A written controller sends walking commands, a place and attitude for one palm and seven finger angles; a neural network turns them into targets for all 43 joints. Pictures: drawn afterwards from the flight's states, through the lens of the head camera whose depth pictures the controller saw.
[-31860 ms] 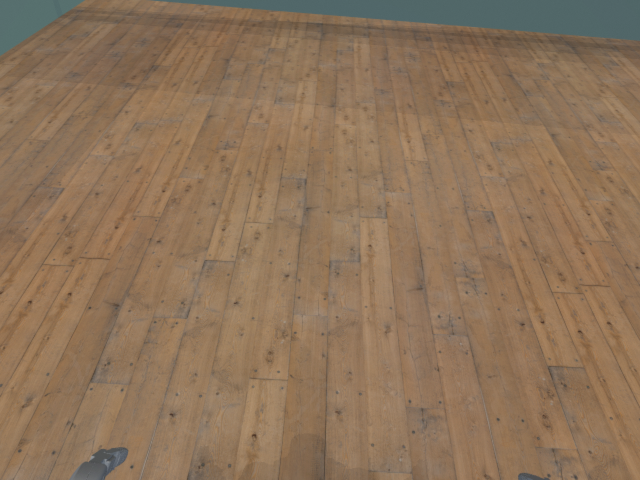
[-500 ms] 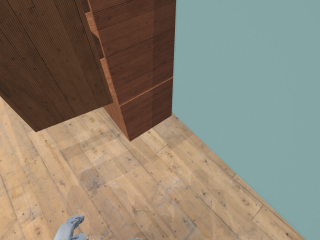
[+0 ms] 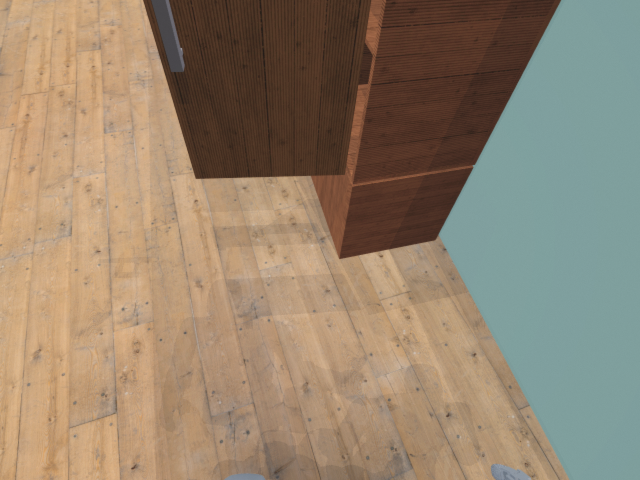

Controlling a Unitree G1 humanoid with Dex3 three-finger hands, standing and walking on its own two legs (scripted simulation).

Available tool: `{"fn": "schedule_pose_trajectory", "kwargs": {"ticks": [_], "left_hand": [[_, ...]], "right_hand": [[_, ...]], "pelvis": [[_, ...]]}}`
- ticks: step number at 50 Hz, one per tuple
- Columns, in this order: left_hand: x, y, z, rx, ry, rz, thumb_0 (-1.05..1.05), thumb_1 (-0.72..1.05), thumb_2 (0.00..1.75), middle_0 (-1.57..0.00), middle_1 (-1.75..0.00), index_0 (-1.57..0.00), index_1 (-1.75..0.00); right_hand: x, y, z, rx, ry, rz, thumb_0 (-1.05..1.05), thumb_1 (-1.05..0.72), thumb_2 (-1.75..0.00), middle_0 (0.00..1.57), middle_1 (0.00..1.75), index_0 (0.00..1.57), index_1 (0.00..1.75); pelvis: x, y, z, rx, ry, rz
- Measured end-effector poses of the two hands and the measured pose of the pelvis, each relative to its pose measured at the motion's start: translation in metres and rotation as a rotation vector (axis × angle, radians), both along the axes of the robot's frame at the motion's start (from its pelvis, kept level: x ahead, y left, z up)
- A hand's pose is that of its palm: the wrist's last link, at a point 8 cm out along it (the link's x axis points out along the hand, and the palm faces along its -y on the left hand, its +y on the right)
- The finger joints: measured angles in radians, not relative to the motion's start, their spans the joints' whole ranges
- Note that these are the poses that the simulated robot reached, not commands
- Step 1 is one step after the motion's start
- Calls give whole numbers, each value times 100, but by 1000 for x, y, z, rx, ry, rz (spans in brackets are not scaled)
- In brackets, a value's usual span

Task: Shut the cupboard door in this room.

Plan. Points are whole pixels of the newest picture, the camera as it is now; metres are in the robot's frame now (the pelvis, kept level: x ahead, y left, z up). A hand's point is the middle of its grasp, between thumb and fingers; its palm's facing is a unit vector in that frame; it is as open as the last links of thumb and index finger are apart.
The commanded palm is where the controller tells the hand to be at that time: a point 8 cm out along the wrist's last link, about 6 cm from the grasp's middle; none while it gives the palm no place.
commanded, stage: turn to face it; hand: left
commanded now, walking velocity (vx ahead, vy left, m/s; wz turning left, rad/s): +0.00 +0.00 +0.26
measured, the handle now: (169, 25) +0.80 +0.35 +0.10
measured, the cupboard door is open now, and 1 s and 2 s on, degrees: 80 80 80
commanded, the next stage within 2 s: take the last steps up to it in 0.12 s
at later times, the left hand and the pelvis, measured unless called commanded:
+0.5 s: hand out of the picture +0.07 +0.18 -0.14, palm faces +0.14 -0.96 -0.25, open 7.3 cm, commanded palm none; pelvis +0.02 -0.02 +0.01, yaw +7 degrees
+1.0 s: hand out of the picture -0.01 +0.16 -0.15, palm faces +0.32 -0.93 -0.17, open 7.3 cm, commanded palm none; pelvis +0.16 +0.05 +0.00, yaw +11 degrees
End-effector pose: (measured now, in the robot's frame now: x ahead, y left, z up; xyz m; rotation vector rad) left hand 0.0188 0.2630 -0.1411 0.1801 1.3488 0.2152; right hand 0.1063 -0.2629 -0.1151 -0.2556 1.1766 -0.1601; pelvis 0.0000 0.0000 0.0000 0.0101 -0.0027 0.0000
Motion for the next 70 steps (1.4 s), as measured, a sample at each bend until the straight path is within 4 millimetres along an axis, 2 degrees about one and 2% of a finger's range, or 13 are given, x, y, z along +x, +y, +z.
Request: {"fn": "schedule_pose_trajectory", "kwargs": {"ticks": [5,13,23,28,34,39,44,48,51,53,60,65,70], "left_hand": [[-16,23,7,8,46,53,1,91,90,-20,-30,-20,-30],[2,22,21,10,-50,71,0,91,90,-20,-30,-20,-30],[35,-28,29,11,-161,20,0,91,90,-20,-30,-20,-30],[15,-53,37,8,-150,93,0,91,90,-20,-30,-20,-30],[-30,-73,42,-19,28,174,0,92,90,-20,-30,-20,-30],[-56,-86,42,-60,151,255,0,91,90,-20,-30,-20,-30],[-64,-87,39,-104,261,328,0,91,90,-20,-30,-20,-30],[-55,-70,27,-138,334,359,0,91,90,-20,-30,-20,-30],[-30,-44,13,-149,350,343,0,91,90,-20,-30,-20,-30],[4,-21,9,-128,302,312,0,91,90,-20,-30,-20,-30],[172,47,15,-37,-27,175,0,91,90,-20,-30,-20,-30],[280,61,32,2,-210,98,0,91,90,-19,-30,-20,-30],[351,51,31,32,-275,35,0,91,90,-19,-30,-20,-30]], "right_hand": [[14,33,16,6,-36,55,0,-91,-90,20,30,19,30],[-2,54,11,57,1,70,0,-90,-90,20,30,20,30],[-55,16,-27,111,125,-3,0,-91,-90,20,30,20,30],[-57,1,-28,125,216,18,0,-91,-90,20,30,19,30],[-27,-1,-19,130,221,30,1,-91,-90,20,30,19,30],[16,17,-20,131,241,84,0,-91,-90,20,30,19,30],[87,58,-24,143,197,170,1,-91,-90,20,30,19,30],[159,102,-29,145,91,231,1,-91,-90,20,30,19,30],[197,127,-30,139,-10,228,0,-91,-90,20,30,19,30],[207,136,-24,143,-37,205,0,-91,-90,20,30,19,30],[217,122,-6,95,-36,103,-3,-95,-90,20,30,20,30],[207,109,-17,98,87,58,-2,-93,-90,20,30,20,30],[204,98,-41,131,212,8,-1,-92,-90,20,30,19,30]], "pelvis": [[-1,12,12,-35,-4,30],[-2,14,20,-27,-7,73],[10,-15,8,17,-9,105],[27,-24,15,25,-25,130],[53,-24,25,37,-21,155],[80,-12,24,32,-9,180],[112,11,17,21,7,198],[143,39,4,13,16,196],[162,58,-5,11,7,190],[174,65,-2,16,-3,171],[219,76,13,32,-8,146],[256,74,13,40,-8,143],[301,60,-1,39,-14,138]]}}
